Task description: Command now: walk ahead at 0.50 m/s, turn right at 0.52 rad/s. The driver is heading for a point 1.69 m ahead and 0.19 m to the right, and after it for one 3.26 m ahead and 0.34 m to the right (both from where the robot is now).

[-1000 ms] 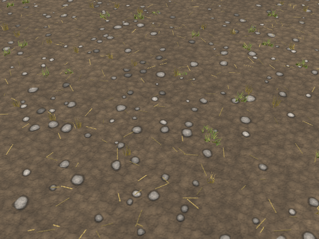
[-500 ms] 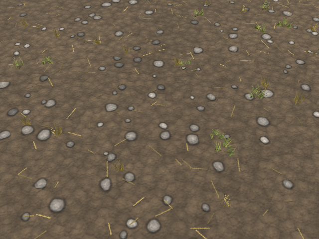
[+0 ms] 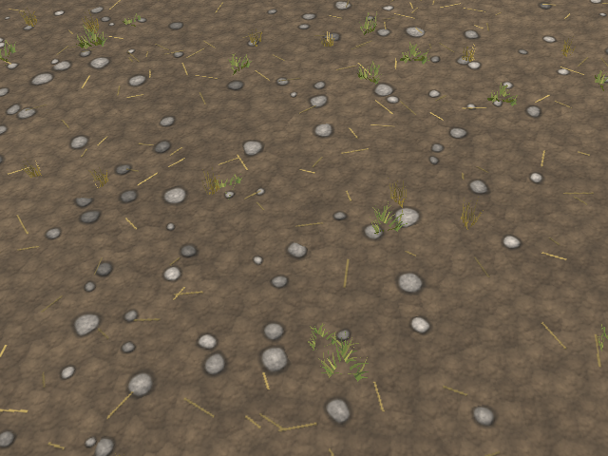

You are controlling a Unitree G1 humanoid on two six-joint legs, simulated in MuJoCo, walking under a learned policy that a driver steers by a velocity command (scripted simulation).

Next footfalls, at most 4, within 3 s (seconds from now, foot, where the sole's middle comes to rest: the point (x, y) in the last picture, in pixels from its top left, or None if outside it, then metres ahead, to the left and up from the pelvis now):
0.28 left None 0.32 0.12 -0.78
0.76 right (437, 434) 0.51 -0.21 -0.78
1.28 left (366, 296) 0.86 -0.07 -0.78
1.84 right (482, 234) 1.05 -0.40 -0.78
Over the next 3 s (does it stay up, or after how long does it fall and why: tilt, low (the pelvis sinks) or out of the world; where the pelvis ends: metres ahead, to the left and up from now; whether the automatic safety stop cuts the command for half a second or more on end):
stays up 1.56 -0.33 -0.01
